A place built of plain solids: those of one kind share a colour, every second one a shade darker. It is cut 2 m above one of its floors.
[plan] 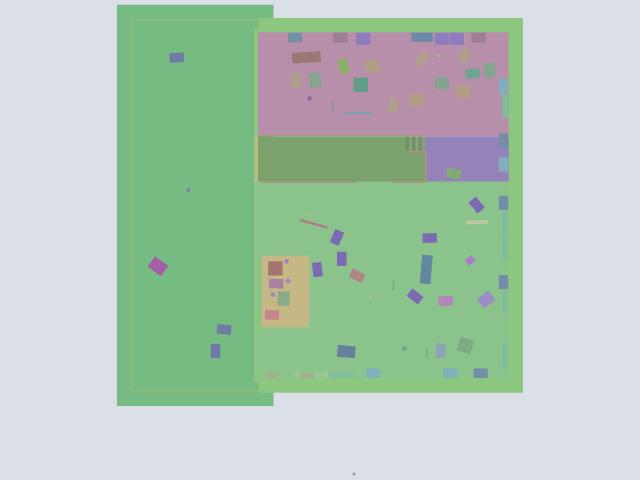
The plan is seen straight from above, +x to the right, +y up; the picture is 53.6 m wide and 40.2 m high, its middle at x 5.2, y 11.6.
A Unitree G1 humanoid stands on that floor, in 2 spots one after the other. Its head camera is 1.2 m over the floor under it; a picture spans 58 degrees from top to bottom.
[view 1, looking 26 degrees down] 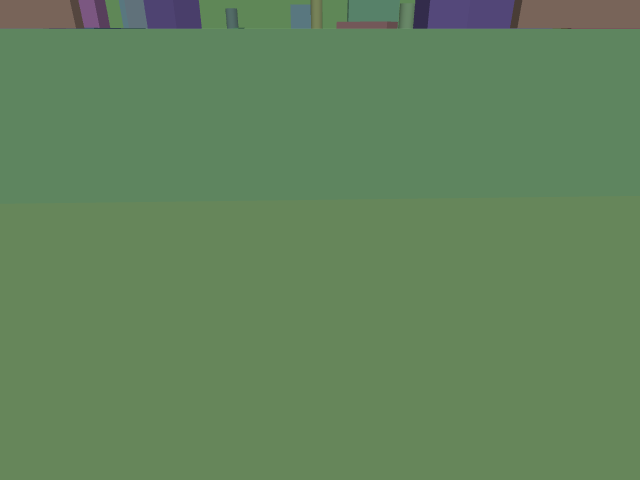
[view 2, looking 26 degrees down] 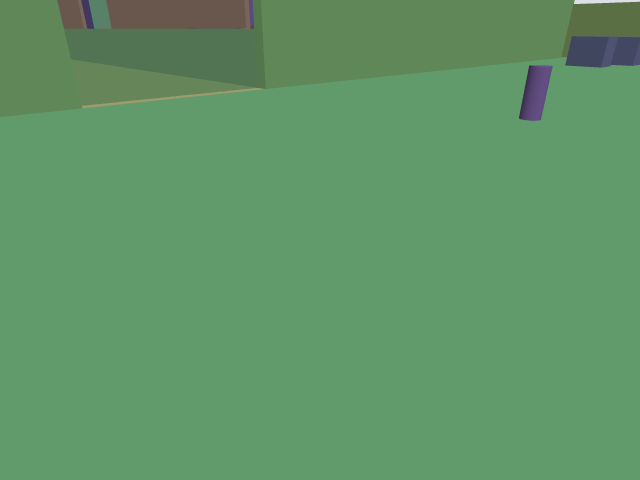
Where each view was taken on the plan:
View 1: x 9.78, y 19.68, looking -92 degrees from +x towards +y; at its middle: floor_pit_asphalt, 2.74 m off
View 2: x -8.50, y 22.50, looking -43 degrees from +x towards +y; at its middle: yard_yard_asphalt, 2.74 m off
